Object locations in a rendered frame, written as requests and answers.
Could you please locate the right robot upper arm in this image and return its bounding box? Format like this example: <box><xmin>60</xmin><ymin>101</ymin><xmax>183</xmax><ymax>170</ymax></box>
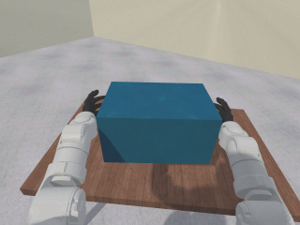
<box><xmin>235</xmin><ymin>200</ymin><xmax>293</xmax><ymax>225</ymax></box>

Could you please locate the carton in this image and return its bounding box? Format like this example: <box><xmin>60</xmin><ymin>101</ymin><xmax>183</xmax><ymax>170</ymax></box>
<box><xmin>96</xmin><ymin>82</ymin><xmax>223</xmax><ymax>164</ymax></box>

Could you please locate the left robot upper arm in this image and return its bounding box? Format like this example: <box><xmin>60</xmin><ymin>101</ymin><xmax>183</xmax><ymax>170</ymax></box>
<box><xmin>29</xmin><ymin>187</ymin><xmax>86</xmax><ymax>225</ymax></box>

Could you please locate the table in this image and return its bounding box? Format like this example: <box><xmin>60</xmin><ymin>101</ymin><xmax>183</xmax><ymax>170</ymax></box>
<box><xmin>20</xmin><ymin>99</ymin><xmax>300</xmax><ymax>222</ymax></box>

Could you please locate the robot right hand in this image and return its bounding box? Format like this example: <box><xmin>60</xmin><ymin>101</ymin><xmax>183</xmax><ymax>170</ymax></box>
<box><xmin>214</xmin><ymin>97</ymin><xmax>233</xmax><ymax>125</ymax></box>

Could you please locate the robot right forearm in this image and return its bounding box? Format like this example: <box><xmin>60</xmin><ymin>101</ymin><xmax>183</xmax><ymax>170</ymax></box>
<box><xmin>218</xmin><ymin>121</ymin><xmax>295</xmax><ymax>225</ymax></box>

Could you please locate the robot left forearm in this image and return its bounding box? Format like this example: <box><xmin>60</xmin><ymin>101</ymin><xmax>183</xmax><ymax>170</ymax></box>
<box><xmin>28</xmin><ymin>112</ymin><xmax>98</xmax><ymax>225</ymax></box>

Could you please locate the robot left hand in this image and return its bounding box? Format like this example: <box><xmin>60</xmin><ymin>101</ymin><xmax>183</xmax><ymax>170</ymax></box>
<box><xmin>82</xmin><ymin>90</ymin><xmax>105</xmax><ymax>117</ymax></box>

